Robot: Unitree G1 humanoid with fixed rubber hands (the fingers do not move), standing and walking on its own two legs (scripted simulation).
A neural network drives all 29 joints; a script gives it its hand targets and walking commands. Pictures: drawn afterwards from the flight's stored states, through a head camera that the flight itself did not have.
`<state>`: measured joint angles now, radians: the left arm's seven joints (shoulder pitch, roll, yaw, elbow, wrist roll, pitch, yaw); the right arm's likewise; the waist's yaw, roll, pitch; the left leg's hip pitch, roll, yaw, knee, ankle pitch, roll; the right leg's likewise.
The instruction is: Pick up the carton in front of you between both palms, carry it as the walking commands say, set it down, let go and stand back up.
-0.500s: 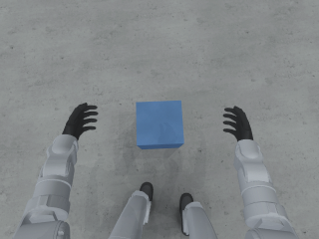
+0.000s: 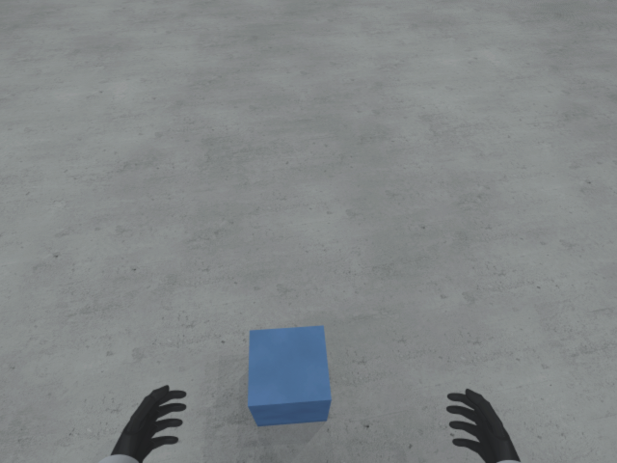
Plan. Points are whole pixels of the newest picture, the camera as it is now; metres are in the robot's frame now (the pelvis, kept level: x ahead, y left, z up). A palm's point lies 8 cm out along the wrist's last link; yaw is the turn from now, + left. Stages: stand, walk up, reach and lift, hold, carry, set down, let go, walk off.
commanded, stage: let go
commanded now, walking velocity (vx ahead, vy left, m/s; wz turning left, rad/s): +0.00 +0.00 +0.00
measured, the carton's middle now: (289, 377) +0.43 +0.08 -0.65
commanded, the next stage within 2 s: stand in 0.44 s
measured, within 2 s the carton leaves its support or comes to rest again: neither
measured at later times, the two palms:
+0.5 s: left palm (120, 440) +0.17 +0.25 -0.07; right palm out of the picture +0.15 -0.23 -0.08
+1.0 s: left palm out of the picture +0.10 +0.28 -0.12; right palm out of the picture +0.17 -0.22 -0.13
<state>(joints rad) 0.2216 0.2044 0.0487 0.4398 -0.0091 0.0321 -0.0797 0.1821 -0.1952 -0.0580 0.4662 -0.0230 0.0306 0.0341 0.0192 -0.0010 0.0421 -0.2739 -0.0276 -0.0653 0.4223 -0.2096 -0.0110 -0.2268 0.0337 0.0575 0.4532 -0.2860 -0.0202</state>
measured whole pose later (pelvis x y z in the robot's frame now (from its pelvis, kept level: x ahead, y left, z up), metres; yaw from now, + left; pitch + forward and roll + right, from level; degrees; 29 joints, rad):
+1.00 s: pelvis +0.05 +0.02 -0.02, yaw +6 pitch +5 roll +0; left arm 0.36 0.26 0.00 0.65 0.01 -0.01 0.06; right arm 0.31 -0.24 0.00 0.74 -0.02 -0.03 -0.02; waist 0.03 -0.01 -0.11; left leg -0.36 -0.09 -0.13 0.69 -0.41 0.02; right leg -0.24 -0.03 -0.06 0.64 -0.48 0.00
